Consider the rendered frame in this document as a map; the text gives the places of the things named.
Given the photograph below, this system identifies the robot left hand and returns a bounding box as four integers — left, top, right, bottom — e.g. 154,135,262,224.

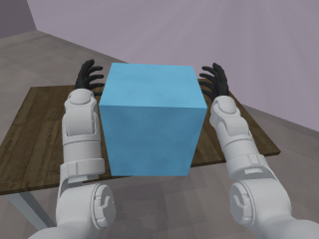
74,59,104,97

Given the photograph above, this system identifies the carton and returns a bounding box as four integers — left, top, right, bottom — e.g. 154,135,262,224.
99,63,207,176

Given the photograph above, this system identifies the robot left forearm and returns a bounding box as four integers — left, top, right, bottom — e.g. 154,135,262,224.
56,89,106,224

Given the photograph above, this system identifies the robot right upper arm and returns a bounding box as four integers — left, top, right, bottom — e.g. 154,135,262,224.
229,178,319,239

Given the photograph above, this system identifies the robot right hand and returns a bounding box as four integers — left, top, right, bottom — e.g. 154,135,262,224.
198,63,229,103

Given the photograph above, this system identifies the robot left upper arm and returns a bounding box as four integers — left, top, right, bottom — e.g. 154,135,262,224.
28,183,117,239

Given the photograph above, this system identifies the table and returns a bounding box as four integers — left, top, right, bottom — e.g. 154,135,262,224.
0,78,281,231

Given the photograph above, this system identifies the robot right forearm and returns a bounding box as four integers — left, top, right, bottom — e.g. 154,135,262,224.
209,96,292,214

